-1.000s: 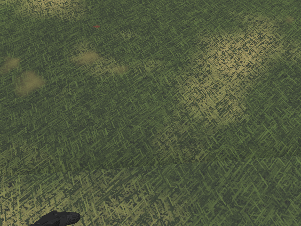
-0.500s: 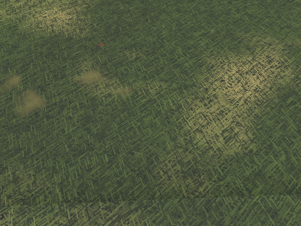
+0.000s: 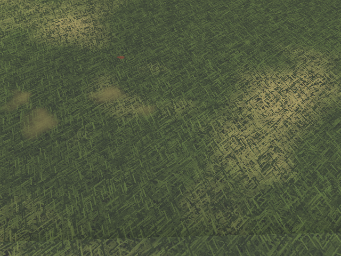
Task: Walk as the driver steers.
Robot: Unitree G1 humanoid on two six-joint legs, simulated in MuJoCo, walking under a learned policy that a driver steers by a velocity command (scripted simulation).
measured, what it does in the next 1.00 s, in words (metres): walks ahead: right foot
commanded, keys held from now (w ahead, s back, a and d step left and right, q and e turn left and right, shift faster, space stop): w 0.56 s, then w+q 0.44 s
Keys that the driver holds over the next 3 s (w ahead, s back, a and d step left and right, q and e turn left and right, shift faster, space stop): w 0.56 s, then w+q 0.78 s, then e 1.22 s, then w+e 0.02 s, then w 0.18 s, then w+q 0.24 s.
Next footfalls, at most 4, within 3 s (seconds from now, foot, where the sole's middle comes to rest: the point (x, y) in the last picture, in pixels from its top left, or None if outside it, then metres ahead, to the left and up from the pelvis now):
0.62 right None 0.43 -0.08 -0.77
1.30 left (121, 209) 0.78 0.26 -0.91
1.66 right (147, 158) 1.07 0.15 -0.91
2.10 left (108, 169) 1.00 0.35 -0.91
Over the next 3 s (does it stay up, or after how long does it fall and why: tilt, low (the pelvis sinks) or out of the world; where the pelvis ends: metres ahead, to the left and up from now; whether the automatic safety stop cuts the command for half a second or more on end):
stays up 1.11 0.18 -0.13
